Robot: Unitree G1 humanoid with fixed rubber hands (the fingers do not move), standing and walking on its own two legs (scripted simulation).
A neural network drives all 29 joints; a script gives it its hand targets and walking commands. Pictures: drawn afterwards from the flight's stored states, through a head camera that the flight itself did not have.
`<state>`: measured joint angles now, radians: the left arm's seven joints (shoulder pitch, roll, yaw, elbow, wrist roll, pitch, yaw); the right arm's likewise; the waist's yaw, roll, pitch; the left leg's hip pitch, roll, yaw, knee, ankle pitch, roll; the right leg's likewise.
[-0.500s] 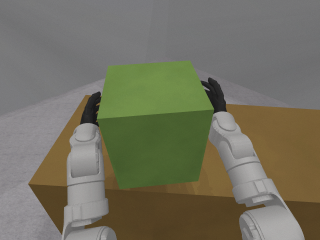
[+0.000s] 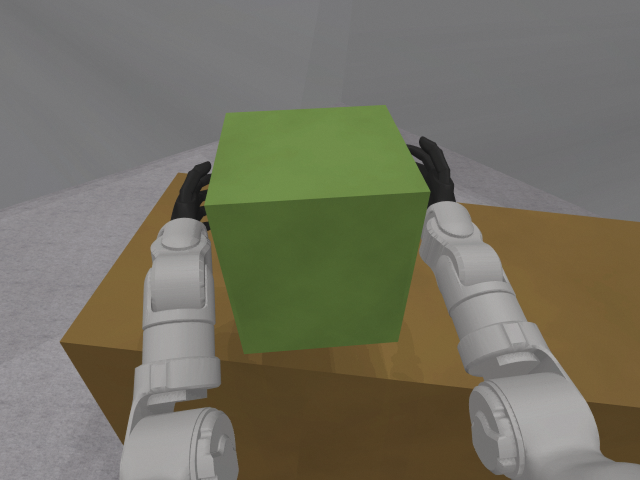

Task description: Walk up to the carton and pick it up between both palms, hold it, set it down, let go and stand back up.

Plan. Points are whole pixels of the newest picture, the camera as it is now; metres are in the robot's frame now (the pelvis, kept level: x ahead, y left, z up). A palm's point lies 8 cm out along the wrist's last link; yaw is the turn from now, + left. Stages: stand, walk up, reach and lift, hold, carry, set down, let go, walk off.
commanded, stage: hold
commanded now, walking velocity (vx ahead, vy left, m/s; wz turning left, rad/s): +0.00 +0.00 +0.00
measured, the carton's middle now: (314, 230) +0.39 +0.02 +0.15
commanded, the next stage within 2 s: none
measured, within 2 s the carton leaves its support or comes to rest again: neither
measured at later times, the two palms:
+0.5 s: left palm (186, 232) +0.36 +0.17 +0.17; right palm (436, 217) +0.36 -0.13 +0.20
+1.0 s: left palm (188, 226) +0.36 +0.17 +0.18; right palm (436, 205) +0.37 -0.13 +0.21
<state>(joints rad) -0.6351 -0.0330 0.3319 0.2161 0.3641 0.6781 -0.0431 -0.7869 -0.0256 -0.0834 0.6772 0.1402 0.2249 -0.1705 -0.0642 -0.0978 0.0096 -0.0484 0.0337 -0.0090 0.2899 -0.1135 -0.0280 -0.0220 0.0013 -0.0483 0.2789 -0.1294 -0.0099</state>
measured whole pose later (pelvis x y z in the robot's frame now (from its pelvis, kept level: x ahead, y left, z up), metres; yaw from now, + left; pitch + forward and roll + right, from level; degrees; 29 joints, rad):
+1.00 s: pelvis -0.01 +0.00 +0.00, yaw +0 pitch -8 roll +0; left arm -0.65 -0.04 0.34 0.22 0.38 0.68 -0.04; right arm -0.79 -0.02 -0.10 0.69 0.12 0.22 -0.17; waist -0.06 -0.10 0.02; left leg -0.05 0.03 -0.01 0.29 -0.10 -0.02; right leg -0.02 0.00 -0.05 0.28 -0.12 -0.01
